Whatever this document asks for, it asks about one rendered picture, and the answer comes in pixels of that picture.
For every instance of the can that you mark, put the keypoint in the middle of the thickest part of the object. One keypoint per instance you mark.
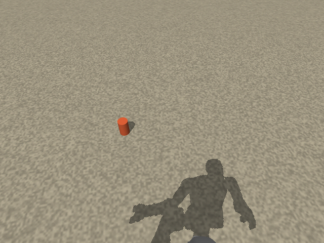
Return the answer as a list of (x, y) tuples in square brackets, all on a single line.
[(123, 126)]

